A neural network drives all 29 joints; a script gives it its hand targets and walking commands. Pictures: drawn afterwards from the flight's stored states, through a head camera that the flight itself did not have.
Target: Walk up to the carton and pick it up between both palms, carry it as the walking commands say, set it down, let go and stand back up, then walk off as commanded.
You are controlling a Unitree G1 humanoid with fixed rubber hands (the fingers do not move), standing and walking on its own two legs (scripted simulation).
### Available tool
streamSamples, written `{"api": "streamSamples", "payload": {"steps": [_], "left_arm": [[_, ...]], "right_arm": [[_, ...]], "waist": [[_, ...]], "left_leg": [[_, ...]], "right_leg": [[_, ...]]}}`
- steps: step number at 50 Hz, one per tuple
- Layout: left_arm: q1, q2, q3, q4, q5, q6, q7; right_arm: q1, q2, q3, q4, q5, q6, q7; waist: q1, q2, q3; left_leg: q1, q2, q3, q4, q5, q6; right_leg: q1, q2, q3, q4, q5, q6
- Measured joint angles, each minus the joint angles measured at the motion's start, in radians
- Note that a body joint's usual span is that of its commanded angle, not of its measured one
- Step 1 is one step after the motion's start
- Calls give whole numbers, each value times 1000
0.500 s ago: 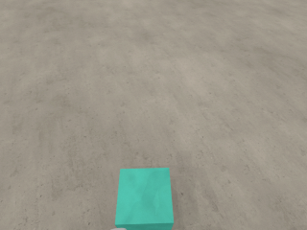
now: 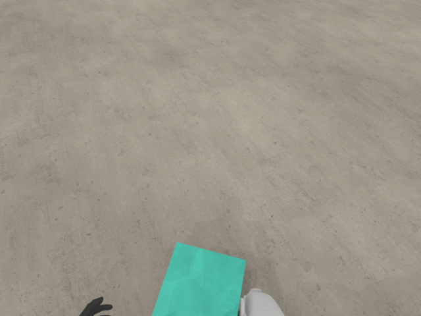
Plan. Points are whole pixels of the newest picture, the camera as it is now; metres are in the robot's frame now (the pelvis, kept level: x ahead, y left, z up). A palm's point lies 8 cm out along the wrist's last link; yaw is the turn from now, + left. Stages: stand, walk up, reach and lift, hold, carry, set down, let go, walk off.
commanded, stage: walk off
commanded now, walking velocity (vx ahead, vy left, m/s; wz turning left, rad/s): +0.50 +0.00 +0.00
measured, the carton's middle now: (201, 295) +0.29 +0.01 -0.67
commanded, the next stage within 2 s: none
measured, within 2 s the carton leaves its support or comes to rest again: neither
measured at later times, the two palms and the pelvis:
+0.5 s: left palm out of the picture +0.15 +0.19 -0.12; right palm (297, 194) +0.41 -0.25 -0.12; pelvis +0.26 -0.03 +0.00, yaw +2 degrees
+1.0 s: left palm (140, 125) +0.69 +0.19 -0.12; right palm (291, 206) +0.39 -0.24 -0.14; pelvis +0.52 -0.02 -0.01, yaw +0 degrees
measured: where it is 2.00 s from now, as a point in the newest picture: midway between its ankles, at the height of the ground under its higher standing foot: (202, 175)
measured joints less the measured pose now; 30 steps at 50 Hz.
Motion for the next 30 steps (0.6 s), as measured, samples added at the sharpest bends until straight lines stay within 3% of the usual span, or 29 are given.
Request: {"api": "streamSamples", "payload": {"steps": [3, 6, 7, 10, 12, 14, 19, 24, 28, 30], "left_arm": [[-54, -8, -4, -20, -3, 1, 0], [-88, -14, -6, -35, 3, -16, 8], [-94, -17, -2, -34, 11, -28, 15], [-43, -16, 4, -9, 7, -37, 25], [22, -15, 8, 23, 5, -36, 27], [94, -15, 9, 59, 4, -38, 31], [257, -33, 6, 134, 2, -60, 37], [343, -55, 3, 169, 3, -55, 38], [364, -58, 6, 179, 0, -45, 36], [372, -57, 5, 182, -8, -39, 37]], "right_arm": [[34, 7, -1, 6, 0, 1, 0], [61, 10, -4, 10, 2, 7, -2], [59, 11, -3, 10, 5, 11, -2], [13, 8, -11, -20, 8, 21, -1], [-38, -3, -20, -50, 6, 19, 1], [-94, -13, -28, -81, 0, 24, 7], [-217, -30, -38, -141, -8, 48, 21], [-316, -12, -26, -174, -5, 58, 30], [-373, 16, -13, -193, -5, 41, 25], [-380, 26, -12, -198, -14, 17, 16]], "waist": [[-29, 7, 8], [-41, 20, 14], [-36, 28, 22], [-20, 35, 28], [-1, 39, 23], [18, 38, 9], [57, 40, -21], [95, 40, -22], [124, 27, -10], [118, 16, -4]], "left_leg": [[52, 15, 0, -9, -46, -25], [67, 50, -11, 79, -135, -54], [28, 72, -21, 197, -169, -48], [-181, 76, -104, 686, -181, -16], [-299, 89, -112, 832, -98, -8], [-378, 106, -113, 868, -42, -11], [-499, 139, -110, 746, 46, -30], [-474, 134, -84, 453, 73, -49], [-394, 89, -27, 257, 47, -27], [-339, 67, -6, 198, 120, 0]], "right_leg": [[35, 16, -28, -139, 10, -5], [122, 57, -64, -249, 2, -36], [130, 66, -76, -237, 38, -56], [172, 76, -98, -192, -27, -81], [239, 87, -107, -247, -41, -73], [302, 96, -108, -317, -36, -71], [426, 108, -109, -448, -40, -64], [516, 107, -111, -503, -80, -38], [555, 83, -108, -459, -161, -2], [522, 56, -93, -312, -238, 0]]}}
